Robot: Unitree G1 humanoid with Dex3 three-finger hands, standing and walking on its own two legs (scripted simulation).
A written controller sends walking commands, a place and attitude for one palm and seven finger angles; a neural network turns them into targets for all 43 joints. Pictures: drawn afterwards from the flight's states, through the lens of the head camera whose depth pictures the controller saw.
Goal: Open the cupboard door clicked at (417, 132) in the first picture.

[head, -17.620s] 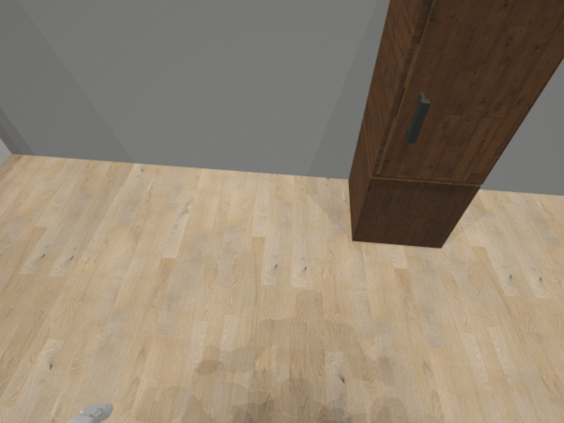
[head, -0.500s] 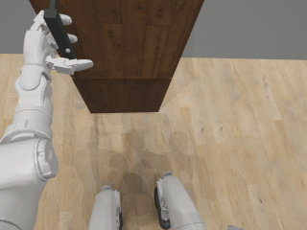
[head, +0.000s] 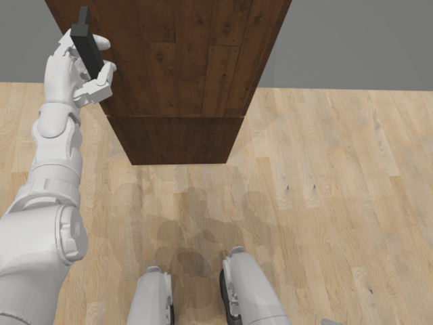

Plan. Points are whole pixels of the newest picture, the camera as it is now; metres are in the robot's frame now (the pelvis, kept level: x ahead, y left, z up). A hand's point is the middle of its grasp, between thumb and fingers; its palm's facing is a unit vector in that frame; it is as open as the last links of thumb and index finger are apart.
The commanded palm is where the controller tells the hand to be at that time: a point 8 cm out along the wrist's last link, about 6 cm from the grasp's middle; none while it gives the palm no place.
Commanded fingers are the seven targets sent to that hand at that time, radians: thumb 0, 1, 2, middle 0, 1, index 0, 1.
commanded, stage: pull the door open along its arc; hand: left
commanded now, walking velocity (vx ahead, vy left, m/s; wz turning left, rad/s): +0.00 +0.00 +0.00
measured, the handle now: (95, 52) +0.59 +0.16 +0.05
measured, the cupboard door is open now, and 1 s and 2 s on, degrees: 0 47 45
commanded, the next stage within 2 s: open thumb and fingers to let go in 1.00 s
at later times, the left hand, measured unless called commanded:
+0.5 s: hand (121, 132) +0.43 +0.11 +0.04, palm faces -0.03 -1.00 +0.03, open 6.3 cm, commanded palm +0.39 +0.15 +0.04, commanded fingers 0.00 0.90 0.90 -0.40 -1.35 -0.40 -1.35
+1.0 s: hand (196, 197) +0.32 +0.00 +0.05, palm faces +0.22 -0.97 -0.05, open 6.4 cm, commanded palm +0.25 +0.04 +0.04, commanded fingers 0.00 0.90 0.90 -0.40 -1.35 -0.40 -1.35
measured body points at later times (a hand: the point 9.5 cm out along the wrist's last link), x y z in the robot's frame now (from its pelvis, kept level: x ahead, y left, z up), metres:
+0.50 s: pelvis +0.02 +0.00 +0.02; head +0.15 +0.00 +0.45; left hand +0.43 +0.16 +0.04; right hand +0.09 -0.26 -0.10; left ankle +0.00 +0.11 -0.61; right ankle +0.06 -0.13 -0.61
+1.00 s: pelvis +0.01 -0.03 +0.03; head +0.10 -0.04 +0.47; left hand +0.30 +0.06 +0.05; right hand +0.21 -0.22 -0.08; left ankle +0.00 +0.11 -0.61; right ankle +0.06 -0.13 -0.61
